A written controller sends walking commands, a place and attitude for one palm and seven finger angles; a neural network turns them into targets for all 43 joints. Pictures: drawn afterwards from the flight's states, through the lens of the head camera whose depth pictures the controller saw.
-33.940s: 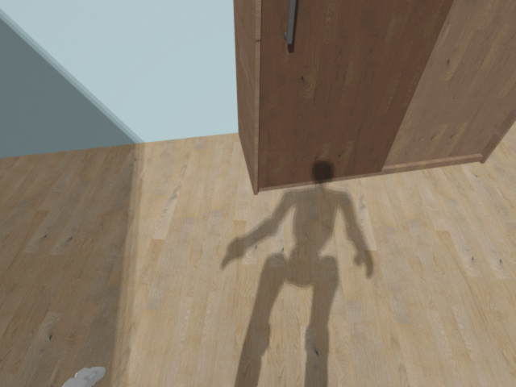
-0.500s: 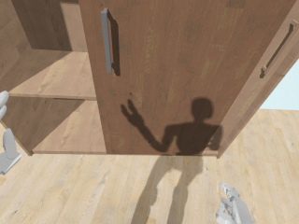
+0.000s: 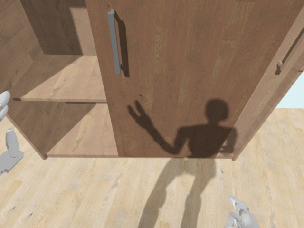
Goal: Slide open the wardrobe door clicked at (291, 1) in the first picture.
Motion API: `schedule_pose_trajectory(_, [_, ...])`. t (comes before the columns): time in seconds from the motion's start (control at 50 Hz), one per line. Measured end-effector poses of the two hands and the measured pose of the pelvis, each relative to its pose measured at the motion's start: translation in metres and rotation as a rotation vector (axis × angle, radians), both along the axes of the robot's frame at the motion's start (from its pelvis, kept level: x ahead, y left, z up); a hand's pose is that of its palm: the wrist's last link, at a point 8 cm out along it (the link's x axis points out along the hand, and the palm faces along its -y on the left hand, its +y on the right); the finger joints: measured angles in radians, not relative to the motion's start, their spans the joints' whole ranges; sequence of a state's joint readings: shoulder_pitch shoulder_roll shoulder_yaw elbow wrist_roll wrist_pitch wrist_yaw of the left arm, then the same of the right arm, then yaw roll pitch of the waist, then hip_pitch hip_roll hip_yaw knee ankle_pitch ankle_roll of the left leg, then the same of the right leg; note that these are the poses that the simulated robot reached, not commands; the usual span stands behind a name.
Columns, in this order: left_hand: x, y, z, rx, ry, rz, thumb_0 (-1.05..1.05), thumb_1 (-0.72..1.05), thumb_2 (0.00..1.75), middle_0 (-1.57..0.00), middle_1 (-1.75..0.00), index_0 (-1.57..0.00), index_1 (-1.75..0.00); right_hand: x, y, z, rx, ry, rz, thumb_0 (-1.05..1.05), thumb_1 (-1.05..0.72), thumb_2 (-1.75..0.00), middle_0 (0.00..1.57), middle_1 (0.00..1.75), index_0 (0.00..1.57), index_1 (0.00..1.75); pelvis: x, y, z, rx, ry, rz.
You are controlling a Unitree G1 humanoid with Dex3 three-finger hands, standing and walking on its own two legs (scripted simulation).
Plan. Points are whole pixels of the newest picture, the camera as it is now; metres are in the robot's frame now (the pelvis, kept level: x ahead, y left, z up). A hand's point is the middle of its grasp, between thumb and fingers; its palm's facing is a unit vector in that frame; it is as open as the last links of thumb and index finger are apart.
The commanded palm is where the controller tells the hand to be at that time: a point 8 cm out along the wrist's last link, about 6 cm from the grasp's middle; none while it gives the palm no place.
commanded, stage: let the arm hang, fingers relaxed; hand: left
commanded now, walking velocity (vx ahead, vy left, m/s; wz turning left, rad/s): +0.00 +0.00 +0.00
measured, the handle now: (115, 44) +0.67 +0.17 +0.15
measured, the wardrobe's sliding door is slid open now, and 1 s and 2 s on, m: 0.53 0.53 0.53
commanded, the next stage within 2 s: look to check the result in 1.08 s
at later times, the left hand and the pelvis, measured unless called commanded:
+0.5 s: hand out of the picture -0.03 +0.22 -0.17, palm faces +0.02 -0.97 -0.23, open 7.2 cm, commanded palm none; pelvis -0.02 +0.01 +0.01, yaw +2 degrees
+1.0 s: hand out of the picture +0.09 +0.24 -0.14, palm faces -0.02 -0.96 -0.29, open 7.4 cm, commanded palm none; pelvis +0.00 +0.02 +0.01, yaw +1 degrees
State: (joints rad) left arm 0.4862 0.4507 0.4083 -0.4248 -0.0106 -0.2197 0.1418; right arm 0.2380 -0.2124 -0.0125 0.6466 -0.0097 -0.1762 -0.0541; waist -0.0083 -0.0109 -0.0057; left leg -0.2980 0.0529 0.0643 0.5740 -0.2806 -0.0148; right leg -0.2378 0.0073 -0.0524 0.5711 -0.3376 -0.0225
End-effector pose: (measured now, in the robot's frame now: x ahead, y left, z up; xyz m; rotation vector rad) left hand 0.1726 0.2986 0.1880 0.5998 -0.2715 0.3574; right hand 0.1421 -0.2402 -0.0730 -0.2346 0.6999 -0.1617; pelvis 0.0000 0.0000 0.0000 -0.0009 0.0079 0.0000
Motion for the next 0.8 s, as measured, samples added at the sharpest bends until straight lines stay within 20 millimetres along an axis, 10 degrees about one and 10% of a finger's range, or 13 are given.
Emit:
schedule_pose_trajectory(0.12, [0.013, 0.015, -0.149, -0.217, 0.652, 0.099, 0.00, 0.90, 0.90, -0.20, -0.30, -0.20, -0.30, 0.009, 0.003, -0.040, 0.057, 0.132, 0.054, 0.01, -0.90, -0.90, 0.20, 0.30, 0.21, 0.30, -0.007, 0.015, -0.008, 0.008, 0.028, 0.022])
schedule_pose_trajectory(0.22, [-0.052, -0.026, -0.270, -0.438, 1.123, 0.127, 0.01, 0.91, 0.90, -0.20, -0.30, -0.20, -0.30, -0.021, -0.002, -0.047, 0.029, 0.272, 0.036, 0.01, -0.90, -0.90, 0.20, 0.30, 0.21, 0.30, -0.011, 0.012, -0.008, 0.021, 0.010, 0.029])
schedule_pose_trajectory(0.3, [-0.119, -0.065, -0.323, -0.594, 1.385, 0.145, 0.01, 0.91, 0.90, -0.20, -0.30, -0.20, -0.30, -0.059, -0.010, -0.045, -0.020, 0.427, 0.009, 0.01, -0.90, -0.90, 0.20, 0.30, 0.21, 0.30, -0.014, 0.008, -0.003, 0.012, -0.001, 0.032])
schedule_pose_trajectory(0.52, [-0.207, -0.031, -0.321, -0.606, 1.602, 0.363, 0.00, 0.94, 0.90, -0.21, -0.30, -0.21, -0.30, -0.122, -0.010, -0.051, -0.021, 0.660, -0.060, 0.01, -0.91, -0.90, 0.20, 0.30, 0.20, 0.30, -0.017, 0.010, 0.007, -0.017, 0.000, 0.038])
schedule_pose_trajectory(0.8, [-0.135, 0.001, -0.298, -0.501, 1.454, 0.342, 0.01, 0.91, 0.90, -0.20, -0.30, -0.20, -0.30, -0.097, 0.002, -0.057, 0.036, 0.597, -0.060, 0.00, -0.90, -0.90, 0.20, 0.30, 0.21, 0.30, -0.007, 0.017, 0.013, -0.002, -0.005, 0.020])
